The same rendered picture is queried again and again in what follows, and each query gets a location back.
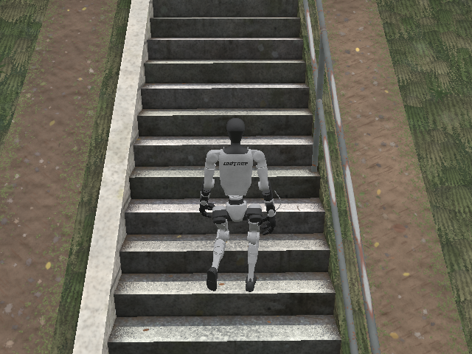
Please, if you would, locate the right robot forearm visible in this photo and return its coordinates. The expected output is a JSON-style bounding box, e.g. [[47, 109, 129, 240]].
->
[[262, 180, 276, 217]]

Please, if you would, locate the robot left shin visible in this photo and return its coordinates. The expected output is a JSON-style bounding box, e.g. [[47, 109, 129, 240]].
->
[[212, 229, 226, 271]]

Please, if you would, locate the robot left hand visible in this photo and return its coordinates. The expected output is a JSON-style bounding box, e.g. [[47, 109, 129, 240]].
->
[[199, 203, 215, 218]]

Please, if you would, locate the robot left foot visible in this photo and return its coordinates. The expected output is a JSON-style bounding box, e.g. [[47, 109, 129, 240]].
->
[[206, 267, 218, 291]]

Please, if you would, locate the right robot upper arm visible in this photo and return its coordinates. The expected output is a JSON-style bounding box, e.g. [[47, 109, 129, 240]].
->
[[251, 150, 269, 191]]

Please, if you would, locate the left robot upper arm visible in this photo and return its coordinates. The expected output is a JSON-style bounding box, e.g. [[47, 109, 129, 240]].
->
[[204, 150, 221, 189]]

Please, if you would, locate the robot right hand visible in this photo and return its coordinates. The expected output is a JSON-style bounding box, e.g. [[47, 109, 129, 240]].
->
[[258, 214, 276, 235]]

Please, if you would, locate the left robot forearm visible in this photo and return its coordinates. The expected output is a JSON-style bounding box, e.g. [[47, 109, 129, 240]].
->
[[199, 179, 211, 206]]

